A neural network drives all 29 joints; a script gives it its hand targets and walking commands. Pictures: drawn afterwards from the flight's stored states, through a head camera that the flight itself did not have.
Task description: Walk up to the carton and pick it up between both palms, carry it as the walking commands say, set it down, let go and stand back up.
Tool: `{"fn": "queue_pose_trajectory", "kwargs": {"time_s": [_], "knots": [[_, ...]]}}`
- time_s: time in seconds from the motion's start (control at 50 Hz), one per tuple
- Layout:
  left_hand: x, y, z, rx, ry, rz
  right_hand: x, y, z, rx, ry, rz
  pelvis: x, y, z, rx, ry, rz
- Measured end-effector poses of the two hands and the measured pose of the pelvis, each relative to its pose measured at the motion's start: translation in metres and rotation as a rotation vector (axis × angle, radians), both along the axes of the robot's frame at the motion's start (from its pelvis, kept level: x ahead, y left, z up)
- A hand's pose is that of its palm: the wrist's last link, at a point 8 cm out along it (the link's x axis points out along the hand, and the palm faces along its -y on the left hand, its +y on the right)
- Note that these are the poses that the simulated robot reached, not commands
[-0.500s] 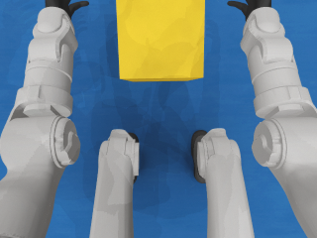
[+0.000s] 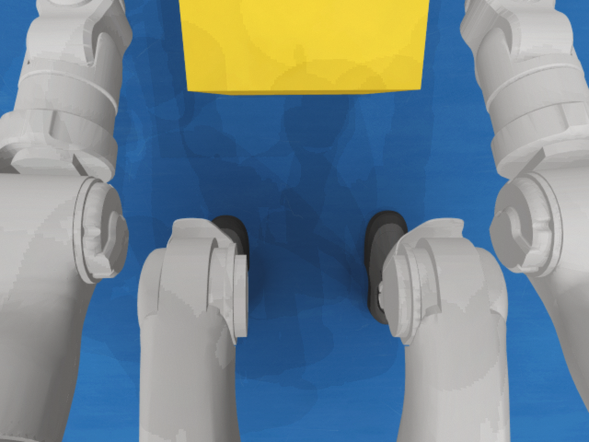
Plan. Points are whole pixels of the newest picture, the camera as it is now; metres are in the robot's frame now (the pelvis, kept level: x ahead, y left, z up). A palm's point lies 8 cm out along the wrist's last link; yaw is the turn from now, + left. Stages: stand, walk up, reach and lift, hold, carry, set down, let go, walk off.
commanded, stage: reach and lift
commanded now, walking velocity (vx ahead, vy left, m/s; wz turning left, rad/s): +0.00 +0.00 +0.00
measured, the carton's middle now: out of the picture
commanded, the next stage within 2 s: none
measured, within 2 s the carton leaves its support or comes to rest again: leaves its support in 1.54 s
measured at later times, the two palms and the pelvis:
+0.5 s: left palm out of the picture +0.55 +0.20 -0.18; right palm out of the picture +0.56 -0.15 -0.18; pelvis -0.01 +0.00 -0.01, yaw +1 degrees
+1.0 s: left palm out of the picture +0.56 +0.17 -0.19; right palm out of the picture +0.56 -0.13 -0.19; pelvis -0.01 +0.00 -0.01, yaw +1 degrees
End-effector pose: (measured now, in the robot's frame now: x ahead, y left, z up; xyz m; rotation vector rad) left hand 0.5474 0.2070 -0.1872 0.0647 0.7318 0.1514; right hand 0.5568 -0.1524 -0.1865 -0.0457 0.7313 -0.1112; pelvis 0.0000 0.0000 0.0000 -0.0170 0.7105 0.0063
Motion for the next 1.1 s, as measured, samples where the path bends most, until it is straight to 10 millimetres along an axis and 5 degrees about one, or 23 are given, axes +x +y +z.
{"fn": "queue_pose_trajectory", "kwargs": {"time_s": [0.4,0.8,1.1], "knots": [[0.005,-0.001,0.004,-0.012,-0.02,0.003,0.003,-0.001,0.002,-0.005,-0.022,0.017,-0.002,-0.003,-0.01,0.005,-0.032,0.005],[0.008,-0.037,0.0,-0.051,-0.024,-0.05,0.003,0.025,0.0,0.009,-0.03,0.048,-0.006,-0.002,-0.005,0.004,-0.056,0.007],[0.01,-0.04,0.001,-0.053,0.004,-0.058,0.004,0.028,0.001,0.031,-0.01,0.042,-0.003,-0.004,-0.011,0.004,-0.077,0.007]]}}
